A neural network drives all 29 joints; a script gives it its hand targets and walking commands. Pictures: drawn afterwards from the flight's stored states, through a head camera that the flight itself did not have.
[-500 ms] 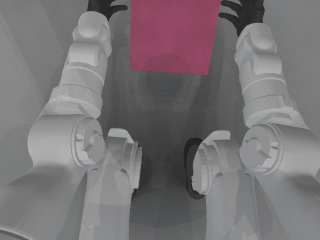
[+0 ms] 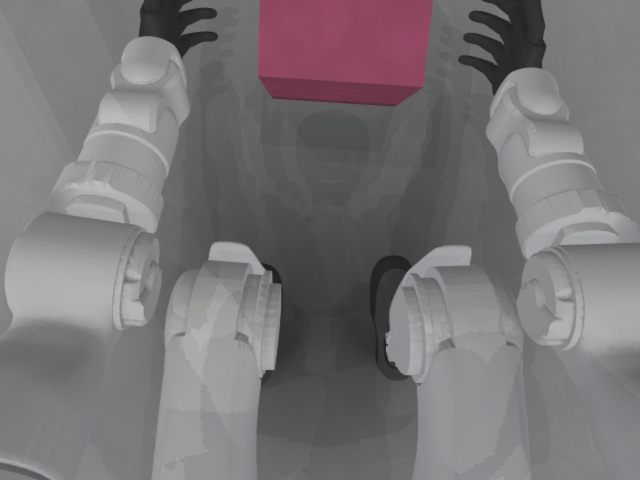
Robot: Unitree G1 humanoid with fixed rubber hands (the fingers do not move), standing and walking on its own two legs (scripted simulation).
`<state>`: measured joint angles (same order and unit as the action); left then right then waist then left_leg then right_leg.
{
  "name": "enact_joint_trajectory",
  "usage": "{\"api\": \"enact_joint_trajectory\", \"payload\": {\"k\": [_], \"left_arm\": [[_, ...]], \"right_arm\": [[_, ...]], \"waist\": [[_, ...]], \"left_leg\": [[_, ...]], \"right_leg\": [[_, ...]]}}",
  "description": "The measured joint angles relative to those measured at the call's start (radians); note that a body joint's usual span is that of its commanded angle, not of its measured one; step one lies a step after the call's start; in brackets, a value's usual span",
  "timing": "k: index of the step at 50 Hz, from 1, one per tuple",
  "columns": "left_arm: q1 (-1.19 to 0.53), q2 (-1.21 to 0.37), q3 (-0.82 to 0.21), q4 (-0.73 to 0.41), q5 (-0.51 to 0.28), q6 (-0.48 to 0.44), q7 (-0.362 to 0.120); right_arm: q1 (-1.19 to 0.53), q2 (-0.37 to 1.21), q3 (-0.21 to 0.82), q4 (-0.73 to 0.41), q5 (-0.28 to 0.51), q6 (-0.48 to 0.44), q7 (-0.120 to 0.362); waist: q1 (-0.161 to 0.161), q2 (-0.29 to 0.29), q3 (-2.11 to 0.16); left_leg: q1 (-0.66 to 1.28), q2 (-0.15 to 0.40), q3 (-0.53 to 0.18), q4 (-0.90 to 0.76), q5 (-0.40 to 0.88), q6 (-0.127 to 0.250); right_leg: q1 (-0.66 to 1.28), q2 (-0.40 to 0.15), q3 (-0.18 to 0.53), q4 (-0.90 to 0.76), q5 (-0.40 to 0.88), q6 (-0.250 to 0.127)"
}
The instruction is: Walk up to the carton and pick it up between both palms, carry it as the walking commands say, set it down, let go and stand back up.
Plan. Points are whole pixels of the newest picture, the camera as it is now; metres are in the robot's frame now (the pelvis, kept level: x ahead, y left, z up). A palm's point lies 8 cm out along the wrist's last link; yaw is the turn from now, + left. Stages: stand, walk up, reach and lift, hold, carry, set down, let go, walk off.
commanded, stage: set down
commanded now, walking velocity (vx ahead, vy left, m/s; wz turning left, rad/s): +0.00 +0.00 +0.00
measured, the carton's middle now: (342, 8) +0.59 -0.01 -0.29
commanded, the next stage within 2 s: let go in 1.50 s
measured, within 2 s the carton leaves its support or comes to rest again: neither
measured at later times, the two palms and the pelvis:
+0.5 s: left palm out of the picture +0.53 +0.17 -0.08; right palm (597, 19) +0.51 -0.19 -0.08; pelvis +0.01 +0.00 +0.06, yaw +0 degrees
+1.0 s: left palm out of the picture +0.54 +0.18 +0.07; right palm out of the picture +0.52 -0.20 +0.07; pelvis +0.02 +0.00 +0.18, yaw +0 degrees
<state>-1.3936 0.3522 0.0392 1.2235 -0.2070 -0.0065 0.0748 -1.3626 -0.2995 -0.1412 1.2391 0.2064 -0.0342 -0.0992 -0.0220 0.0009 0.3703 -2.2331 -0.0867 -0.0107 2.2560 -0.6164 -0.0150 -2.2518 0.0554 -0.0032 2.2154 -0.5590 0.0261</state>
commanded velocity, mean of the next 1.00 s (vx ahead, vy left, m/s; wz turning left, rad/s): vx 0.00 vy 0.00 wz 0.00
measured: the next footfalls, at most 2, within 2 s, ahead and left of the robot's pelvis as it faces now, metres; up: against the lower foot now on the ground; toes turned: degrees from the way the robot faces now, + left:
none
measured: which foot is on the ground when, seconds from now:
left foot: down 0.00-1.00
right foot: down 0.00-1.00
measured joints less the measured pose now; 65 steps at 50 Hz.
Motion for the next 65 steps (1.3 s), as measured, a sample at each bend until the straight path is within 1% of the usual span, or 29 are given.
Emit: {"api": "enact_joint_trajectory", "payload": {"k": [3,6,14,18,22,34,49,56,65], "left_arm": [[-0.018,0.002,0.006,0.011,-0.001,0.003,0.0],[-0.018,0.002,0.009,-0.01,-0.001,0.005,0.007],[0.063,-0.007,0.012,-0.166,0.006,0.033,0.039],[0.113,-0.016,0.025,-0.228,0.016,0.059,0.047],[0.151,-0.028,0.054,-0.255,0.038,0.08,0.046],[0.191,-0.056,0.132,-0.256,0.109,0.108,0.019],[0.308,-0.076,0.18,-0.372,0.162,0.144,-0.03],[0.346,-0.091,0.205,-0.373,0.188,0.143,-0.054],[0.396,-0.113,0.235,-0.373,0.217,0.119,-0.083]], "right_arm": [[-0.012,-0.002,0.0,0.001,-0.001,0.004,-0.002],[-0.009,-0.002,0.003,-0.025,0.005,0.009,-0.009],[0.06,0.015,0.003,-0.183,0.012,0.043,-0.041],[0.111,0.029,-0.009,-0.257,-0.007,0.068,-0.051],[0.157,0.04,-0.029,-0.298,-0.035,0.09,-0.048],[0.22,0.056,-0.083,-0.333,-0.099,0.13,-0.02],[0.341,0.097,-0.128,-0.463,-0.156,0.169,0.008],[0.38,0.108,-0.141,-0.472,-0.172,0.173,0.025],[0.428,0.141,-0.164,-0.476,-0.207,0.156,0.036]], "waist": [[-0.001,0.001,0.003],[0.0,-0.001,-0.001],[0.002,-0.006,-0.078],[0.0,-0.003,-0.135],[-0.001,0.002,-0.201],[-0.004,0.003,-0.354],[-0.003,0.001,-0.45],[-0.004,-0.001,-0.479],[0.001,-0.001,-0.489]], "left_leg": [[0.001,0.0,-0.004,0.001,0.003,-0.002],[0.0,0.001,-0.008,-0.002,0.004,-0.005],[-0.017,0.007,-0.006,-0.043,0.008,-0.005],[-0.001,0.009,-0.001,-0.086,0.008,-0.001],[0.028,0.011,0.0,-0.148,0.012,0.004],[0.124,0.016,-0.006,-0.349,0.047,0.009],[0.307,0.02,-0.019,-0.638,0.106,0.006],[0.427,0.026,-0.024,-0.79,0.144,0.005],[0.604,0.033,-0.033,-1.011,0.211,0.003]], "right_leg": [[0.001,-0.001,-0.004,0.0,0.004,-0.002],[0.0,0.0,-0.008,-0.005,0.007,-0.005],[-0.022,0.004,-0.003,-0.044,0.014,-0.004],[-0.006,0.006,0.006,-0.084,0.012,-0.001],[0.024,0.006,0.012,-0.145,0.014,0.002],[0.122,0.006,0.022,-0.344,0.045,0.0],[0.305,0.002,0.031,-0.625,0.097,-0.009],[0.425,0.002,0.035,-0.776,0.134,-0.014],[0.601,0.0,0.04,-0.993,0.198,-0.02]]}}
